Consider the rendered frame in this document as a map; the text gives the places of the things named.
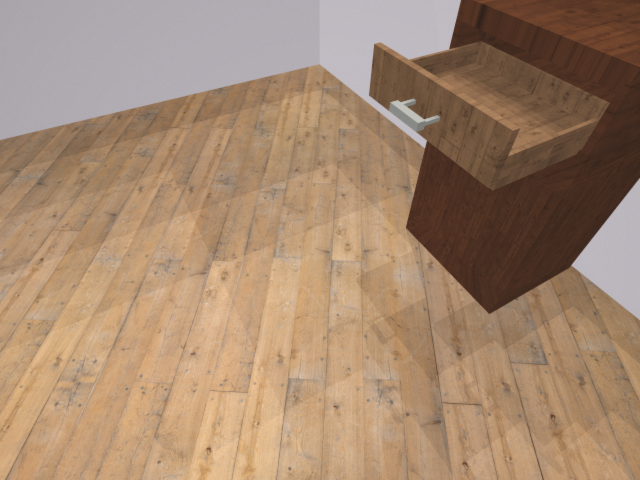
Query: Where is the handle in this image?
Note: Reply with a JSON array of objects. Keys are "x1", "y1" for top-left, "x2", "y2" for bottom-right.
[{"x1": 389, "y1": 98, "x2": 440, "y2": 132}]

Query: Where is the drawer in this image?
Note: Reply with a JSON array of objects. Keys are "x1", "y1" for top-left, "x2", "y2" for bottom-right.
[{"x1": 369, "y1": 41, "x2": 610, "y2": 190}]

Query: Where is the cabinet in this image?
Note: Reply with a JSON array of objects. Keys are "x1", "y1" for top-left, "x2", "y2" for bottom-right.
[{"x1": 406, "y1": 0, "x2": 640, "y2": 314}]

